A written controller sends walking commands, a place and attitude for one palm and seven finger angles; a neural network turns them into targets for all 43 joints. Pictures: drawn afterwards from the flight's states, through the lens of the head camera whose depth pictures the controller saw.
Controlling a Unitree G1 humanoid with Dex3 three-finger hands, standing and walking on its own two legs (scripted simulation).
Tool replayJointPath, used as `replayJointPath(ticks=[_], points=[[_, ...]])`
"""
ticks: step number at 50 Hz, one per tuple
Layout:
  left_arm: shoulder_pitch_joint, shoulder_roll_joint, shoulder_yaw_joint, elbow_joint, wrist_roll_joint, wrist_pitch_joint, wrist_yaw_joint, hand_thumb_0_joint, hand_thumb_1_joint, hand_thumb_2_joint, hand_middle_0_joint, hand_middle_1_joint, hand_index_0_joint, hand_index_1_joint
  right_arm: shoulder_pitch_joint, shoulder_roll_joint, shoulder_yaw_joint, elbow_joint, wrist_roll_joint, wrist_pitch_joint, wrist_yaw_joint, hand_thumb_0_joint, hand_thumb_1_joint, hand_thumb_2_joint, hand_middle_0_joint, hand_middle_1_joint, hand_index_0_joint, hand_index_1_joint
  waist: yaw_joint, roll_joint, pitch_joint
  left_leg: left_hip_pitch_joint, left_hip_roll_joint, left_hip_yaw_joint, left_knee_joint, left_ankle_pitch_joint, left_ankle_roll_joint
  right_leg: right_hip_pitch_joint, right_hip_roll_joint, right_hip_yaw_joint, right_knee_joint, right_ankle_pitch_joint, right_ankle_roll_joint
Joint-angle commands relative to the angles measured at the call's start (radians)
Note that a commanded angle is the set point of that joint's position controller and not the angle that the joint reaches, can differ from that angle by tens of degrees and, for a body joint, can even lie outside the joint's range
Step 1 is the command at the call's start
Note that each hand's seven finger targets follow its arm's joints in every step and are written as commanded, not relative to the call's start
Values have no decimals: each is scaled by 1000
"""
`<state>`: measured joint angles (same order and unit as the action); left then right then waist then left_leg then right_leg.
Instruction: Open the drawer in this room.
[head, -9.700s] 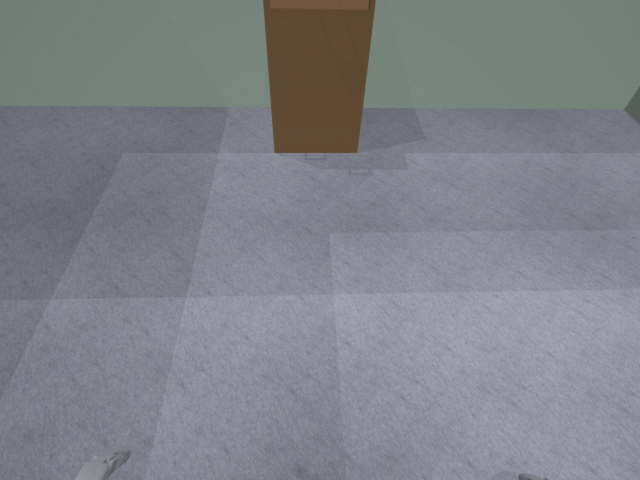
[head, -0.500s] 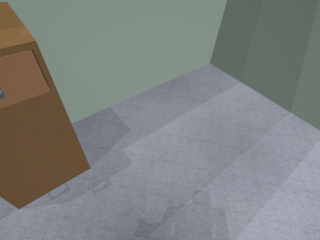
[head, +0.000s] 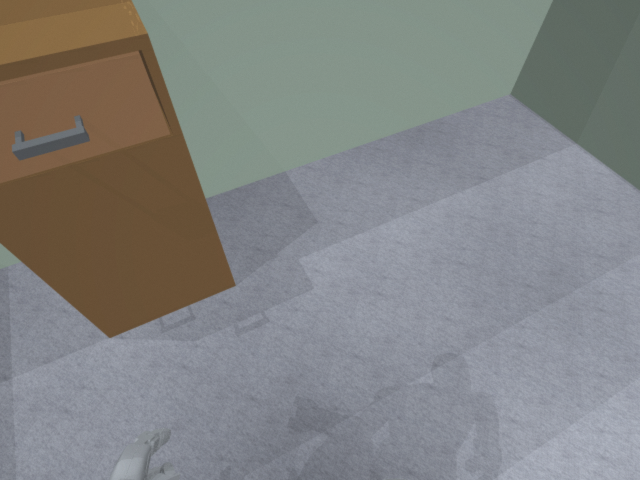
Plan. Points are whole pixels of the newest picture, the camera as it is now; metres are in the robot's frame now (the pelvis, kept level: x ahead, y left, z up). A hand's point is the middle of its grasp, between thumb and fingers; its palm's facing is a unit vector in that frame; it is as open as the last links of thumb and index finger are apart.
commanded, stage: turn to face it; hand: left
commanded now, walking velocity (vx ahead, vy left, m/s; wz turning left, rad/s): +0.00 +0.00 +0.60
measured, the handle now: (50, 135) +0.66 +0.49 +0.01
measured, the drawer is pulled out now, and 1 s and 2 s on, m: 0.00 0.00 0.00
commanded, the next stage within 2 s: take the last steps up to it in 0.54 s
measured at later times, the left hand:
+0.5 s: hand out of the picture -0.07 +0.17 -0.17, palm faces +0.32 -0.91 -0.27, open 7.4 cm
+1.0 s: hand out of the picture -0.02 +0.23 -0.17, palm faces +0.35 -0.92 -0.17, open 7.4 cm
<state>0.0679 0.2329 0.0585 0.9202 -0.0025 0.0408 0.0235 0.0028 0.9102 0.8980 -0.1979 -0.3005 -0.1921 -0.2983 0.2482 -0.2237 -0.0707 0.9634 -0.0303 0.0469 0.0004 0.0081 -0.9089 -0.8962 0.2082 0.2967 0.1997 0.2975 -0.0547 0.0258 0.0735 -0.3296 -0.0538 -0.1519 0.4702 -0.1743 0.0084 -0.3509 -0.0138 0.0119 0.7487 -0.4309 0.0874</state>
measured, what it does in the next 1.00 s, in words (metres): steps on the spot, turning left: right foot, then left foot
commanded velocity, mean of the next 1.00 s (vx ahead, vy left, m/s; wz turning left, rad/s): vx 0.11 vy -0.03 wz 0.25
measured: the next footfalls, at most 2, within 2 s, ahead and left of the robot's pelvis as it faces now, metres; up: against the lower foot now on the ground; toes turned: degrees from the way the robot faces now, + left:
right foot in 0.06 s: +0.02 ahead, -0.13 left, +0.00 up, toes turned +2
left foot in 0.58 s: -0.05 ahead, +0.10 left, +0.00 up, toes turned +24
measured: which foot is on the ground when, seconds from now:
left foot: down 0.00-0.06, up 0.08-0.56, down 0.58-1.00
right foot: up 0.00-0.04, down 0.06-0.58, up 0.60-1.00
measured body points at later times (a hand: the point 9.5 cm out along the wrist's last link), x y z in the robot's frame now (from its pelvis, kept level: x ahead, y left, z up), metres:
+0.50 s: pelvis -0.02 -0.02 +0.00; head +0.03 -0.02 +0.44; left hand -0.09 +0.22 -0.14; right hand +0.15 -0.25 -0.15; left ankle -0.09 +0.10 -0.70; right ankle -0.02 -0.13 -0.74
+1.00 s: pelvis -0.01 +0.03 +0.01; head -0.02 +0.06 +0.46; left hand -0.04 +0.28 -0.15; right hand +0.07 -0.20 -0.13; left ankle -0.08 +0.09 -0.74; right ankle +0.06 -0.11 -0.67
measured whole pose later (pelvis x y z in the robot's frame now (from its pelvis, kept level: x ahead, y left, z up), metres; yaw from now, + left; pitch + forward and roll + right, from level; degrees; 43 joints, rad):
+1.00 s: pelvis -0.01 +0.03 +0.01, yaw +21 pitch -2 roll -1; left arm 0.20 0.22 0.03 1.05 0.02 0.03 -0.01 0.00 0.91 0.90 -0.20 -0.30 -0.19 -0.30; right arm 0.33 -0.17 -0.03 1.05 -0.03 -0.03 -0.02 0.00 -0.93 -0.90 0.21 0.30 0.20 0.30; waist -0.02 -0.04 0.02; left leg -0.04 -0.02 0.06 0.32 -0.25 0.06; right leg -0.44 -0.10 -0.05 0.97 -0.31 0.08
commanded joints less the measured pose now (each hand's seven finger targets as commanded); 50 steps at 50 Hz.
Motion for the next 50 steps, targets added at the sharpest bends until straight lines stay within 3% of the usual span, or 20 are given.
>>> replayJointPath(ticks=[1,2,3,4,5,7,9,15,18,23,25,27,28,29,30,33,36,38,44,50], points=[[166,115,34,-50,1,-32,11,0,900,900,-200,-300,-200,-300,-49,-186,-56,-98,13,-15,-5,0,-900,-900,200,300,200,300,85,111,-192,-30,159,-248,-11,157,74,295,-10,1,-379,203,-29],[190,196,48,-51,16,-41,19,0,900,900,-200,-300,-200,-300,-28,-125,-50,-111,23,-14,2,0,-900,-900,200,300,200,300,94,-107,-193,-232,64,-119,149,-120,-2,455,-220,179,-496,134,-83],[169,266,53,-70,26,-41,21,0,900,900,-200,-300,-200,-300,-48,-96,-42,-138,18,-14,0,0,-900,-900,200,300,200,300,102,-338,-139,-358,-47,76,399,-405,-68,382,-468,425,-530,190,-186],[132,244,41,-91,19,-35,21,0,900,900,-200,-300,-200,-300,-69,-149,-54,-135,6,-9,2,0,-900,-900,200,300,200,300,86,-226,-96,-293,16,43,569,-398,-52,196,-483,363,-524,197,-229],[57,185,38,-105,18,-39,25,0,900,900,-200,-300,-200,-300,-50,-143,-57,-124,3,3,7,0,-900,-900,200,300,200,300,41,-204,-64,-282,38,31,644,-336,-50,145,-425,272,-525,200,-219],[5,139,17,-119,14,-45,14,0,900,900,-200,-300,-200,-300,-24,-131,-52,-79,2,16,20,0,-900,-900,200,300,200,300,8,-189,0,-271,64,83,752,-220,-69,110,-299,110,-472,321,-173],[50,119,10,-111,14,-54,9,0,900,900,-200,-300,-200,-300,-17,-121,-47,-77,6,20,26,0,-900,-900,200,300,200,300,15,-209,3,-275,65,114,787,-160,-84,133,-262,21,-447,430,-162],[183,136,14,-75,20,-55,13,0,900,900,-200,-300,-200,-300,-104,-123,-36,-95,7,26,25,0,-900,-900,200,300,200,300,67,-204,-29,-282,94,134,714,-166,-104,253,-305,2,-429,491,-187],[242,152,16,-55,26,-55,12,0,900,900,-200,-300,-200,-300,-161,-112,-22,-103,10,22,22,0,-900,-900,200,300,200,300,92,-203,-53,-262,96,158,609,-225,-103,315,-320,-10,-396,642,-207],[275,185,25,-23,36,-49,13,0,900,900,-200,-300,-200,-300,-203,-80,7,-111,23,2,18,0,-900,-900,200,300,200,300,115,-246,-104,-112,82,223,326,-291,-72,341,-339,-44,-330,791,-226],[268,188,29,-4,36,-47,13,0,900,900,-200,-300,-200,-300,-167,-77,11,-100,27,-9,13,0,-900,-900,200,300,200,300,101,-267,-132,-28,71,244,180,-256,-56,348,-335,-58,-281,823,-208],[236,187,29,1,21,-43,10,0,900,900,-200,-300,-200,-300,-78,-108,6,-72,24,-23,11,0,-900,-900,200,300,200,300,44,-206,-166,185,74,249,-68,-6,-37,246,-295,-128,-169,717,-135],[249,151,23,-14,12,-40,6,0,900,900,-200,-300,-200,-300,-26,-191,-12,-63,15,-36,7,0,-900,-900,200,300,200,300,18,-7,-230,386,222,98,-113,257,15,77,-223,-184,4,483,-70],[228,82,0,-45,8,-35,1,0,900,900,-200,-300,-200,-300,27,-287,-36,-57,16,-37,-1,0,-900,-900,200,300,200,300,-10,260,-236,486,463,-185,-91,719,148,-177,-103,-167,186,-172,-10],[191,98,-4,-45,15,-19,12,0,900,900,-200,-300,-200,-300,37,-292,-31,-41,22,-21,-5,0,-900,-900,200,300,200,300,-16,186,-212,391,490,-97,-68,743,204,-132,-113,-73,266,-235,-23],[184,92,4,12,16,-10,6,0,900,900,-200,-300,-200,-300,-84,-188,-3,-50,12,-32,-26,0,-900,-900,200,300,200,300,34,157,-91,273,364,-16,-99,611,178,-148,-111,-20,348,-83,-14],[232,75,-3,54,24,-23,-13,0,900,900,-200,-300,-200,-300,-58,-152,8,-37,16,-55,-25,0,-900,-900,200,300,200,300,48,103,-98,306,304,24,-156,404,145,-160,-88,-42,370,30,-9],[224,71,-8,64,29,-28,-18,0,900,900,-200,-300,-200,-300,-9,-139,8,-14,17,-67,-24,0,-900,-900,200,300,200,300,40,94,-88,326,300,9,-197,285,145,-187,-87,-41,359,67,-8],[135,53,-10,59,30,-35,-25,0,900,900,-200,-300,-200,-300,111,-100,2,38,10,-88,-29,0,-900,-900,200,300,200,300,20,98,12,335,331,-28,-263,176,166,-262,-104,-35,283,103,-11],[20,33,-10,31,27,-36,-40,0,900,900,-200,-300,-200,-300,172,-100,0,74,2,-96,-33,0,-900,-900,200,300,200,300,2,99,76,279,357,-50,-317,22,175,-243,-117,-40,138,130,-23]])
